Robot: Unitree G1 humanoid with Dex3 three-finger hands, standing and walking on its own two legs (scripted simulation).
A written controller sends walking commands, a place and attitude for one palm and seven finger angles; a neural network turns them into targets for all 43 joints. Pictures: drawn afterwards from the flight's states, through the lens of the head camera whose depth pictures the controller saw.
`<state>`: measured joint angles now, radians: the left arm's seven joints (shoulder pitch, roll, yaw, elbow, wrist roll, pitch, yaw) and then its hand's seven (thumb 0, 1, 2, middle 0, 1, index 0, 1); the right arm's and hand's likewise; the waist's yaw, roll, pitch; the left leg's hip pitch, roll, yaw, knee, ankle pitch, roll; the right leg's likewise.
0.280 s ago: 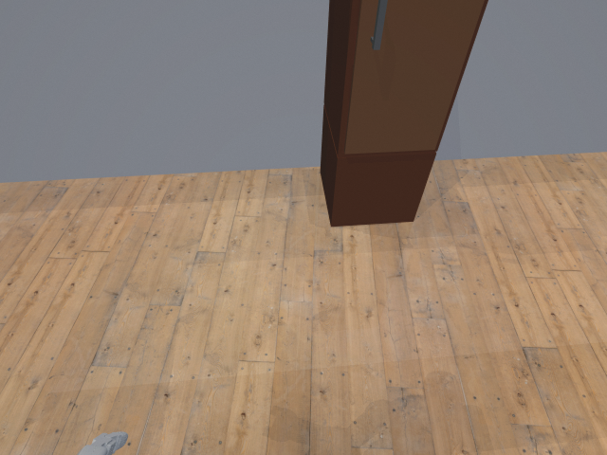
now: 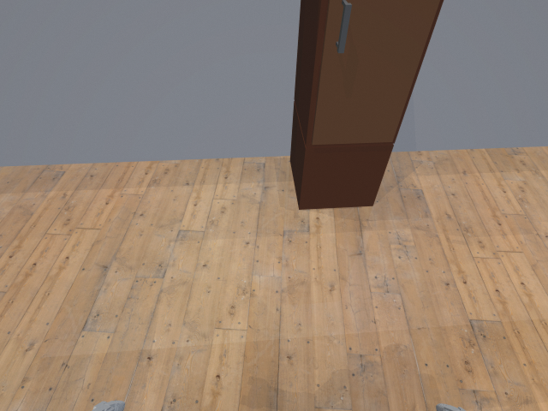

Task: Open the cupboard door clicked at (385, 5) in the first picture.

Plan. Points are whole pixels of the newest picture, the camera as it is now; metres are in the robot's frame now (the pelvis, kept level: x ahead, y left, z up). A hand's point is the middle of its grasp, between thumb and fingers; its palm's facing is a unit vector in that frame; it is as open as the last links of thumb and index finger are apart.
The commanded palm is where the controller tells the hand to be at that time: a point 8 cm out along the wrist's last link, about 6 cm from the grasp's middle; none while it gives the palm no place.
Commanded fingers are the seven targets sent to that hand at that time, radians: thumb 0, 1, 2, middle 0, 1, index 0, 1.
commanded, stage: stand and wait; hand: left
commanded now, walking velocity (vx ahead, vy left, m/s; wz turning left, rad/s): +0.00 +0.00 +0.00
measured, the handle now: (342, 26) +1.15 -0.14 +0.12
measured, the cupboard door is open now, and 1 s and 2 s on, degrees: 0 0 0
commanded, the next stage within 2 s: look at it before walking up in 0.72 s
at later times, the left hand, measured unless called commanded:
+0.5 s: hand out of the picture +0.05 +0.24 -0.15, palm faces -0.03 -0.94 -0.34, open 7.4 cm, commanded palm none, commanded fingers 0.00 0.90 0.90 -0.20 -0.30 -0.20 -0.30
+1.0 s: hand out of the picture +0.06 +0.24 -0.15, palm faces -0.05 -0.94 -0.33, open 7.4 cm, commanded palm none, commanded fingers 0.00 0.90 0.90 -0.20 -0.30 -0.20 -0.30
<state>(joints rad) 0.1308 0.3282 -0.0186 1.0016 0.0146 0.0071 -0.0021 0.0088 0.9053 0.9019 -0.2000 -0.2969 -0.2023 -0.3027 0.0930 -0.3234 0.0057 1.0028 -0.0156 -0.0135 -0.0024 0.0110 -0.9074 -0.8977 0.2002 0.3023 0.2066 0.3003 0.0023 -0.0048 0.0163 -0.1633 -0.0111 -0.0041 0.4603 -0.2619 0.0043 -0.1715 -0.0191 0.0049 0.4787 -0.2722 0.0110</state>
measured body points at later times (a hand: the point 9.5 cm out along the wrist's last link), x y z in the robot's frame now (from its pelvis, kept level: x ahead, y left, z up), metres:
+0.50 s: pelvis -0.02 -0.01 +0.00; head -0.02 -0.01 +0.45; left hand +0.05 +0.29 -0.13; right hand +0.05 -0.30 -0.13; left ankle -0.01 +0.12 -0.74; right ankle -0.01 -0.13 -0.74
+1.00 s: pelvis -0.01 +0.00 +0.01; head -0.01 +0.00 +0.46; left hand +0.06 +0.29 -0.13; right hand +0.06 -0.30 -0.13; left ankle -0.01 +0.12 -0.74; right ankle -0.01 -0.13 -0.74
